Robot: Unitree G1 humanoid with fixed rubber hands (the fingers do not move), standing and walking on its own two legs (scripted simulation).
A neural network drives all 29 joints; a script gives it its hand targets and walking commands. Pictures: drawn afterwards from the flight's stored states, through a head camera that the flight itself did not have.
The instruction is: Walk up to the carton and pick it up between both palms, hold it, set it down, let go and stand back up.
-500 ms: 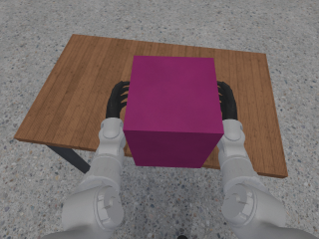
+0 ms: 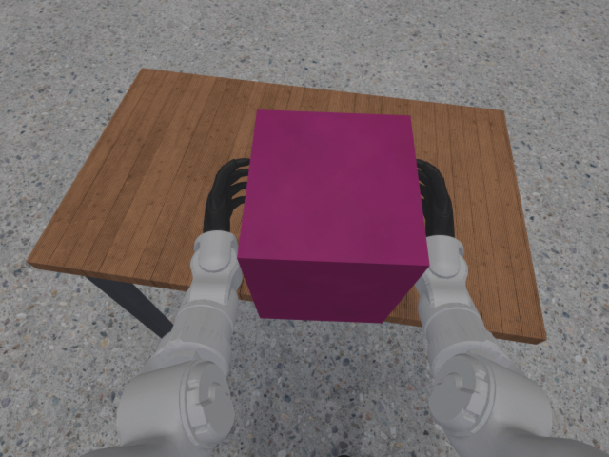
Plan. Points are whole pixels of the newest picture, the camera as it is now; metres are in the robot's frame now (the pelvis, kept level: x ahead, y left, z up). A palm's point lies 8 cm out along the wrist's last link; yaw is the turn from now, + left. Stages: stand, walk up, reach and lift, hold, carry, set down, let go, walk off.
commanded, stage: reach and lift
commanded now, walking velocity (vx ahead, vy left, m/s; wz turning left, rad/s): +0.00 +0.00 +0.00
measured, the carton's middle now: (326, 228) +0.43 -0.03 -0.01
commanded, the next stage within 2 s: none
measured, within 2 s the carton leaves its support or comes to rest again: leaves its support in 0.06 s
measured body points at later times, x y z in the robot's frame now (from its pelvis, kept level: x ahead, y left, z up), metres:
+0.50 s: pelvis -0.03 -0.01 +0.00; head +0.05 +0.00 +0.44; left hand +0.41 +0.12 +0.04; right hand +0.40 -0.18 +0.05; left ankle -0.02 +0.12 -0.74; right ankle -0.01 -0.11 -0.74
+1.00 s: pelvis -0.02 +0.00 +0.00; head +0.01 +0.01 +0.45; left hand +0.41 +0.13 +0.08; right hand +0.40 -0.16 +0.09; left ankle -0.02 +0.12 -0.74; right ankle -0.01 -0.11 -0.74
